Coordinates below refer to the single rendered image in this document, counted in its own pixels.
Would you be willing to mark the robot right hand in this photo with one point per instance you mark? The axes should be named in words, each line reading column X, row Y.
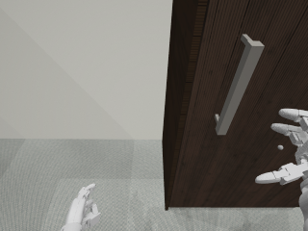
column 299, row 137

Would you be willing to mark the robot left hand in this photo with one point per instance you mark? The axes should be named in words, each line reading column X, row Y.
column 77, row 212

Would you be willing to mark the handle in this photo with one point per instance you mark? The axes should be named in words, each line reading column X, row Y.
column 250, row 57

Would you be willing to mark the right robot forearm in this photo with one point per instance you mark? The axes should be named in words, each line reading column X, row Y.
column 303, row 203

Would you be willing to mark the wardrobe door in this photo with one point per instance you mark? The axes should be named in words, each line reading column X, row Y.
column 219, row 171

